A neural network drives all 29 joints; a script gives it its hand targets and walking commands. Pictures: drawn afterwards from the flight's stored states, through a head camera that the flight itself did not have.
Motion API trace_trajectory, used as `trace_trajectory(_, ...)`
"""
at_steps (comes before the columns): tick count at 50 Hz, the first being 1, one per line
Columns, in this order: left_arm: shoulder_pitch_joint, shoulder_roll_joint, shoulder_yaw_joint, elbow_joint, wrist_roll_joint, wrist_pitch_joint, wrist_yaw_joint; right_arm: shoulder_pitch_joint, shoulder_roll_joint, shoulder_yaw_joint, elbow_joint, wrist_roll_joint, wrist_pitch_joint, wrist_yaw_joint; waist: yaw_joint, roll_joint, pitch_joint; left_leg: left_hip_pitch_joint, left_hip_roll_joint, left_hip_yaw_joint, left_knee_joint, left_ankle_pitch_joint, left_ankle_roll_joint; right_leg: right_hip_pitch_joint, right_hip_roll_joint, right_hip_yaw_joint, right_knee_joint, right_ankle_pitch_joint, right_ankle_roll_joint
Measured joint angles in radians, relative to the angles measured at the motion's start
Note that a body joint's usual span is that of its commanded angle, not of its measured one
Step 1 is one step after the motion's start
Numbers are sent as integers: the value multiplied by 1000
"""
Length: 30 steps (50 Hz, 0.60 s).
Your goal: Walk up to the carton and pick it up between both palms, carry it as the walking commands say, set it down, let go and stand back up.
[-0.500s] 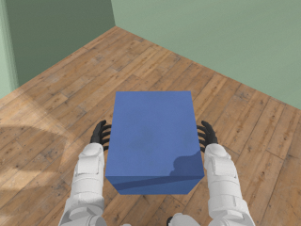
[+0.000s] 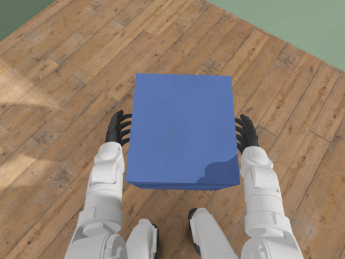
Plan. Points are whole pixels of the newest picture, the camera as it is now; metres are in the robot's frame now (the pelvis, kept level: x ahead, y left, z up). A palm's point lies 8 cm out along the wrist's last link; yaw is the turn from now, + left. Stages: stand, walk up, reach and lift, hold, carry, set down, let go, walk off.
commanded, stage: set down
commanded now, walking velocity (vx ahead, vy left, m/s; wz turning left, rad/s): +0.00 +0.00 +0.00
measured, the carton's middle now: (180, 139) +0.40 -0.04 -0.13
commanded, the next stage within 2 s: none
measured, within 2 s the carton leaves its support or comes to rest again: neither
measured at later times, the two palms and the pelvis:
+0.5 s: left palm (128, 137) +0.42 +0.10 -0.14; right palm (240, 145) +0.37 -0.22 -0.15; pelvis -0.02 +0.00 -0.07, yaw +0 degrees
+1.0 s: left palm (135, 136) +0.45 +0.10 -0.23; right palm (232, 144) +0.40 -0.22 -0.24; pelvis -0.04 +0.00 -0.14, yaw +1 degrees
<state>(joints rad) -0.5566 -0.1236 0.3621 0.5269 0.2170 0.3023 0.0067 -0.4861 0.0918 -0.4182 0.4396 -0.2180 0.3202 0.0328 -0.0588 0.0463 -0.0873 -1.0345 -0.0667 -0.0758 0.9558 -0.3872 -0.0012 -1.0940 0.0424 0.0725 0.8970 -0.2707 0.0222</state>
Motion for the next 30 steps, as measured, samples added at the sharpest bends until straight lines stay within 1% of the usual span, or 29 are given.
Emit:
trace_trajectory(7,-92,16,30,32,3,21,3,-91,-11,-34,29,-13,20,2,-7,5,-6,-127,-14,5,98,-21,1,-129,1,10,99,-19,9)
trace_trajectory(16,-185,32,32,47,-12,36,23,-180,-42,-54,43,2,38,5,-15,11,-15,-286,-27,16,228,-56,3,-291,7,21,230,-52,19)
trace_trajectory(22,-234,43,36,69,-11,41,31,-228,-54,-68,58,-1,48,4,-20,15,-22,-370,-35,17,293,-76,1,-376,11,25,296,-72,22)
trace_trajectory(30,-269,61,17,74,-31,37,42,-257,-70,-61,59,9,42,-1,-14,21,-51,-484,-42,20,366,-99,-2,-493,17,30,371,-93,26)
